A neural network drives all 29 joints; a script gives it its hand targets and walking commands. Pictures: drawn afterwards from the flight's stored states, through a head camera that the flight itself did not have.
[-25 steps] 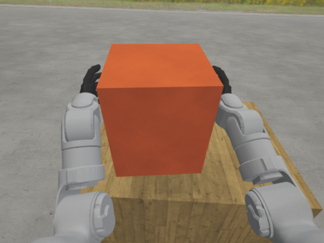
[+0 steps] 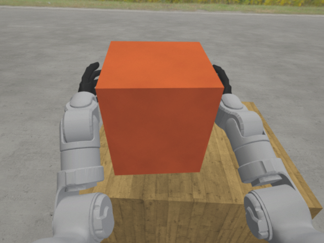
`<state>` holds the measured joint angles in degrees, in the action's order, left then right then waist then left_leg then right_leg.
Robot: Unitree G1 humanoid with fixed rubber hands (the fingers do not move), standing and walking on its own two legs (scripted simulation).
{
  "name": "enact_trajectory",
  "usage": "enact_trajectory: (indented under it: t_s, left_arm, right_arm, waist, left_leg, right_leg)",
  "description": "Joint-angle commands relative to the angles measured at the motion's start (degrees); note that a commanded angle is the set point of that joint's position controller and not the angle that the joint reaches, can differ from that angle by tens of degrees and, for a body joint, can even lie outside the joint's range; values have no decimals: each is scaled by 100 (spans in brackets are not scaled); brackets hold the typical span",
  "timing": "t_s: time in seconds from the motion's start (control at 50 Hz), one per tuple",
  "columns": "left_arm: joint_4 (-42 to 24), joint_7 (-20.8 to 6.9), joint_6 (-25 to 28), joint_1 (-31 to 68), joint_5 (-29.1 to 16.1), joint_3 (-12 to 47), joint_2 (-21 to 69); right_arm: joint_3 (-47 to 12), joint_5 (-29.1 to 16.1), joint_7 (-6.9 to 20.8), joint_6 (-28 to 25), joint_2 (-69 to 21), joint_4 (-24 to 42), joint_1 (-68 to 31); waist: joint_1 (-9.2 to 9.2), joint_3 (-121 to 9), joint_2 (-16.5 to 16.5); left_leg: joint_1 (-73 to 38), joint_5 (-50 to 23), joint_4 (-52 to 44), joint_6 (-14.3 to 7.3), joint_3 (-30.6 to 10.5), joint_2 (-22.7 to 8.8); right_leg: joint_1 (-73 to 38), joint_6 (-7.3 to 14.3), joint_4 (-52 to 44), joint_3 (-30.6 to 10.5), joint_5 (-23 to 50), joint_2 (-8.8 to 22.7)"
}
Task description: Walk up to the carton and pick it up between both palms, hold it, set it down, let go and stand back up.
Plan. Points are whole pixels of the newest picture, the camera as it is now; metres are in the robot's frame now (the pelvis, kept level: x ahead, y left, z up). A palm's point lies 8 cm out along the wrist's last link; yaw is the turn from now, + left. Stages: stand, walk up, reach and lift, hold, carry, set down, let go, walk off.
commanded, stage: set down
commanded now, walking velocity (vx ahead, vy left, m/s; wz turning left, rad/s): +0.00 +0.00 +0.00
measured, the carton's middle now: (156, 108) +0.37 +0.00 +0.21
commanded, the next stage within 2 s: none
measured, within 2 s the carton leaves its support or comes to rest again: neither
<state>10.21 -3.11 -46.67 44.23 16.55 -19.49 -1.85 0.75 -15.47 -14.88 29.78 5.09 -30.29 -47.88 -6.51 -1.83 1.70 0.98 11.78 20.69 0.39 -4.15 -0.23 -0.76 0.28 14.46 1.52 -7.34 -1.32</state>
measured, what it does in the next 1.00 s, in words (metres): stands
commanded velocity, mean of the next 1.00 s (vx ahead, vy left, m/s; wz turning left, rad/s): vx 0.00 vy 0.00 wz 0.00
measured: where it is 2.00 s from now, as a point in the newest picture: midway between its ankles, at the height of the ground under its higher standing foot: outside the picture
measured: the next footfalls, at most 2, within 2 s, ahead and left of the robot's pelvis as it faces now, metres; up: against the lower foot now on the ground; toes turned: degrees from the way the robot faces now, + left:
none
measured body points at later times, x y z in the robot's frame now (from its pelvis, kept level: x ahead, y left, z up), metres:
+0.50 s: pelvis +0.00 +0.00 +0.00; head -0.03 +0.04 +0.45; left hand +0.41 +0.14 +0.21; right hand +0.38 -0.16 +0.18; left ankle +0.01 +0.12 -0.75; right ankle +0.02 -0.12 -0.75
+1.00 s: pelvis +0.01 +0.01 +0.00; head -0.02 +0.04 +0.45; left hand +0.42 +0.13 +0.19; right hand +0.39 -0.17 +0.17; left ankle +0.01 +0.12 -0.75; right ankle +0.02 -0.12 -0.75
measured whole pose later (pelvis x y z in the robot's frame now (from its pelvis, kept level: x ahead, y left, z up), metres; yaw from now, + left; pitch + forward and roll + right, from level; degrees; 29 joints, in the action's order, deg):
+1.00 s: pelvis +0.01 +0.01 +0.00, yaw +1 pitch -9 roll -1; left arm 22.9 -2.1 -26.7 42.8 19.2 -18.0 0.8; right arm 10.2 -2.6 -9.6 3.3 -0.1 -40.3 -39.8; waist -6.7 4.6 4.2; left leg -1.5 12.2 19.7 -0.3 -3.1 0.3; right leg -3.3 -0.4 14.0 2.8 -8.2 -0.2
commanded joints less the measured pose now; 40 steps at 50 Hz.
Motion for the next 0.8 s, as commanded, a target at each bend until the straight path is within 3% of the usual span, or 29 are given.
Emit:
enact_trajectory:
  t_s: [0.0, 0.08, 0.16, 0.22, 0.34, 0.52, 0.56, 0.62, 0.7, 0.78]
  left_arm:
    - [-405, -918, 531, 4455, -1120, 2682, 3251]
    - [318, -1044, 933, 4384, -725, 2165, 3078]
    - [963, -1170, 1262, 3922, -328, 1656, 2847]
    - [1019, -1212, 1525, 3786, -191, 1565, 2796]
    - [821, -1171, 1800, 3437, -305, 2063, 3017]
    - [95, -847, 2015, 3366, -694, 2962, 3300]
    - [82, -804, 2048, 3406, -665, 2997, 3288]
    - [276, -748, 2022, 3304, -603, 2863, 3253]
    - [643, -741, 1976, 3175, -486, 2582, 3206]
    - [701, -765, 2037, 3192, -472, 2528, 3247]
  right_arm:
    - [-1569, -568, 738, -451, -3513, 1704, -4854]
    - [-1164, -15, 956, -963, -3456, 1123, -4874]
    - [-792, 532, 1088, -1618, -3306, 688, -4667]
    - [-626, 804, 1137, -2101, -3174, 431, -4403]
    - [-804, 1013, 1124, -2838, -2941, 971, -4346]
    - [-1383, 819, 1089, -3149, -2974, 1513, -4160]
    - [-1360, 820, 1090, -3081, -2956, 1330, -3985]
    - [-1252, 829, 1144, -3049, -2892, 1178, -3967]
    - [-1113, 931, 1193, -2999, -2858, 1038, -4015]
    - [-904, 1028, 1205, -3019, -2844, 812, -3848]
  waist:
    - [-162, -2224, -445]
    - [4, -1779, -352]
    - [116, -1334, -28]
    - [79, -1282, -34]
    - [-46, -1625, -69]
    - [-137, -2565, -247]
    - [-159, -2352, -359]
    - [-37, -2225, -390]
    - [34, -2038, -178]
    - [-53, -2043, -234]
  left_leg:
    - [-145, -1726, -228, 287, 380, 365]
    - [118, -752, -583, 112, 477, 311]
    - [31, -643, -699, 6, 636, 340]
    - [-175, -776, -687, 27, 687, 352]
    - [-554, -1733, -364, 167, 701, 347]
    - [-954, -2539, 43, 318, 531, 318]
    - [-876, -2352, -11, 336, 524, 305]
    - [-799, -2121, -99, 323, 502, 271]
    - [-666, -1805, -196, 265, 554, 270]
    - [-721, -1824, -215, 314, 582, 259]
  right_leg:
    - [-916, -246, 41, 206, 1230, -318]
    - [-894, -247, -56, 279, 354, -216]
    - [-992, -283, -132, 373, 249, -174]
    - [-971, -302, -134, 449, 315, -151]
    - [-1137, -286, -39, 628, 1013, -197]
    - [-1098, -290, 143, 659, 1880, -181]
    - [-1016, -277, 116, 640, 1746, -170]
    - [-893, -239, 105, 639, 1516, -154]
    - [-883, -289, 84, 652, 1323, -174]
    - [-848, -271, 69, 649, 1405, -179]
